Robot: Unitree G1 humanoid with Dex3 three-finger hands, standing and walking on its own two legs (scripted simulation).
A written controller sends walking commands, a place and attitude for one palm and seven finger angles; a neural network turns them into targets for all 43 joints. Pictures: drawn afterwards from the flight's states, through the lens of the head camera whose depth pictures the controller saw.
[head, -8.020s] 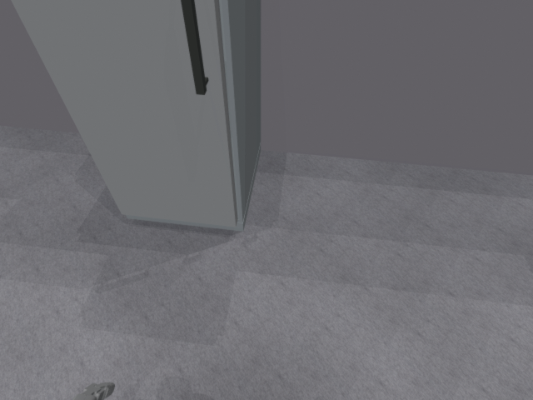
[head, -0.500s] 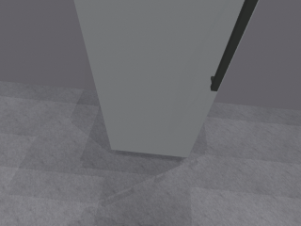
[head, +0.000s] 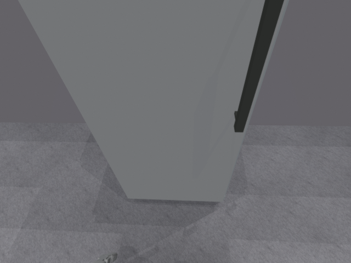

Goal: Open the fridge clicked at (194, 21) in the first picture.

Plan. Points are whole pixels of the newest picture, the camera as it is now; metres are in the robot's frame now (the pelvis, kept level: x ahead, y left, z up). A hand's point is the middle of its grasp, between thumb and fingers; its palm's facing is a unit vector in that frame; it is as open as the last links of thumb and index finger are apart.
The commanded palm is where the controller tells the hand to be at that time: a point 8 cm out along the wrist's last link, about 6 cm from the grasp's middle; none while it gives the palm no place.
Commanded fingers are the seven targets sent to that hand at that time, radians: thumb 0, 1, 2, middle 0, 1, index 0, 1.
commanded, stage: come to a stop and stand still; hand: right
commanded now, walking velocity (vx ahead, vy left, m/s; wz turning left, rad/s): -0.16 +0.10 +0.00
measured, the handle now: (254, 56) +0.48 -0.17 +0.22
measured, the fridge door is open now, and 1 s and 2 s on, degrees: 0 0 0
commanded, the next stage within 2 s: look again from close up in 1.26 s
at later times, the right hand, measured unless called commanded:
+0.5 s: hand out of the picture -0.04 -0.11 -0.15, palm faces +0.06 +0.97 -0.22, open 7.3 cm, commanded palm none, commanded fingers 0.00 -0.90 -0.90 0.20 0.30 0.20 0.30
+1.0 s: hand out of the picture -0.05 -0.17 -0.18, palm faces +0.05 +0.98 -0.18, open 7.3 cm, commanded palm none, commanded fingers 0.00 -0.90 -0.90 0.20 0.30 0.20 0.30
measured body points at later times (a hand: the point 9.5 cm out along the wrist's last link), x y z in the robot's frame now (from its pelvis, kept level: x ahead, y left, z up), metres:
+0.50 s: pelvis -0.05 +0.06 +0.01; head -0.05 +0.09 +0.46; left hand -0.06 +0.30 -0.16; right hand -0.04 -0.16 -0.13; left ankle -0.03 +0.17 -0.74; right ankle -0.06 -0.08 -0.67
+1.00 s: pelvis -0.05 +0.00 +0.00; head -0.04 -0.01 +0.45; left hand -0.03 +0.23 -0.15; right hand -0.05 -0.22 -0.16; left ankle -0.04 +0.17 -0.74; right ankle -0.09 -0.10 -0.74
